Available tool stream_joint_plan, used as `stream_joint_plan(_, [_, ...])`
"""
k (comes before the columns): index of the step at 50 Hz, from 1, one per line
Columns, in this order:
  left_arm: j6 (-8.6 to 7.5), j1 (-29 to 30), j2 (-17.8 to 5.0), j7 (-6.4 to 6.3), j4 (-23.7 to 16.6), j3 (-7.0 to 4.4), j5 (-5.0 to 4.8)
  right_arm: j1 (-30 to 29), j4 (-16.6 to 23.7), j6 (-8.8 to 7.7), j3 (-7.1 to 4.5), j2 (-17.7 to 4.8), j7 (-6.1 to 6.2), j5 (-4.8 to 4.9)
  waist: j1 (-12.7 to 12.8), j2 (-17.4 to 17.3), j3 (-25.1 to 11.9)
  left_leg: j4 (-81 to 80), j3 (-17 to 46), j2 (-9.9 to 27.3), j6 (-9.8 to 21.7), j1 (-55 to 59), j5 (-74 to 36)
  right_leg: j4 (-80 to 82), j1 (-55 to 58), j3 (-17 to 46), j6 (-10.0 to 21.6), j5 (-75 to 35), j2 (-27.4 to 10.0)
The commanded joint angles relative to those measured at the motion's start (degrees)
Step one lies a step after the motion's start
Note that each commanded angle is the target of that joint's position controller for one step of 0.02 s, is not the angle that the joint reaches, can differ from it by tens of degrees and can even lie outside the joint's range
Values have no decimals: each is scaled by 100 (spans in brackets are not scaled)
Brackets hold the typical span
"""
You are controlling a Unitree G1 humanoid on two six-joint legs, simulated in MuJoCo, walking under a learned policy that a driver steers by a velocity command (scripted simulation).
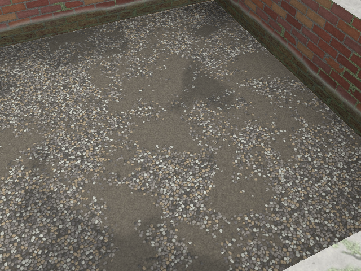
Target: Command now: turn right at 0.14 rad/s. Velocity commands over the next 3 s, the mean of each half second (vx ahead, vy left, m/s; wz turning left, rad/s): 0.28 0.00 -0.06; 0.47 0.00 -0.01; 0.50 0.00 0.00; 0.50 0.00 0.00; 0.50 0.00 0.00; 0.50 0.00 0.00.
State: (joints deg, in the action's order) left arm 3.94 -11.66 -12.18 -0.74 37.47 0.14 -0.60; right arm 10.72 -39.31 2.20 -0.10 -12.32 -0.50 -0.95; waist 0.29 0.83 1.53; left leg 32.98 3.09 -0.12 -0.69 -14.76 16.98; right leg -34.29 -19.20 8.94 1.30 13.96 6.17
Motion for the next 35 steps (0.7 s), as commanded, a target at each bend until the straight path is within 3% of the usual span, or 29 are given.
stream_joint_plan(1, [-116,-49,-835,29,-350,-242,77,-456,513,-196,-66,-576,-56,1,181,-949,-129,-1337,840,662,574,-102,-70,904,433,568,-103,413,-517])
stream_joint_plan(2, [-86,-68,-713,17,-273,-197,99,-340,461,-208,-35,-522,-49,27,165,-752,-256,-1373,739,565,479,-11,302,952,594,541,-87,389,-522])
stream_joint_plan(3, [-84,184,-742,64,-176,-220,165,-506,495,-130,-12,-333,9,149,187,-524,-231,-1530,722,516,275,-195,327,1171,676,447,-86,-256,-469])
stream_joint_plan(4, [-105,159,-638,81,-126,-183,156,-369,468,-84,-52,-479,45,157,142,-521,-296,-1551,618,413,203,-87,565,1167,765,419,-67,-232,-454])
stream_joint_plan(6, [-103,122,-519,102,-63,-137,137,-11,362,-36,-121,-686,39,114,76,-630,-341,-1586,653,393,325,177,1247,914,479,169,16,258,-304])
stream_joint_plan(9, [-156,274,-501,60,-139,-87,148,-19,477,20,-163,-691,53,122,-30,-719,-45,-1685,1026,642,616,253,1636,469,-195,-186,55,344,-237])
stream_joint_plan(12, [-251,316,-522,-4,-194,-59,149,46,520,-7,-185,-671,87,104,-71,-606,22,-1400,1071,710,766,373,1137,264,-429,-302,74,184,-321])
stream_joint_plan(15, [-354,267,-516,-51,-246,-46,126,51,572,-35,-163,-609,109,104,-42,-452,-182,-724,765,489,737,503,-206,124,-283,-310,155,-92,-337])
stream_joint_plan(16, [-361,178,-505,-105,-238,-39,125,-98,626,-8,-131,-545,152,71,29,-418,-307,-503,565,354,665,551,-961,310,-3,-192,176,-395,-397])
stream_joint_plan(18, [-353,120,-655,-167,-220,-89,76,-63,670,20,-99,-472,168,46,-15,63,-384,-3,148,21,462,471,-1295,252,323,-8,279,-1038,-429])
stream_joint_plan(19, [-300,372,-608,-201,-324,-95,80,96,566,26,-119,-536,260,115,-57,91,-455,144,95,5,379,679,-1567,74,244,-68,381,-1581,-381])
stream_joint_plan(23, [-212,432,-576,-224,-408,-81,68,242,542,79,-111,-549,328,49,-71,48,-606,494,22,23,315,828,-2001,-270,247,-144,414,-2341,-360])
stream_joint_plan(24, [-202,450,-639,-244,-431,-123,-11,223,541,48,-119,-588,334,68,-60,-11,-635,577,-25,-4,272,781,-2088,-342,326,-136,412,-2508,-395])
stream_joint_plan(25, [-192,454,-653,-251,-441,-131,-21,201,541,34,-113,-572,339,67,-37,-13,-674,635,-59,-17,251,759,-2139,-397,372,-131,421,-2658,-405])
stream_joint_plan(35, [-120,789,-511,-205,-542,-106,-38,-51,584,12,-83,-397,336,47,-7,46,-748,829,-365,-102,88,627,-1664,-400,483,-41,506,-3267,-531])
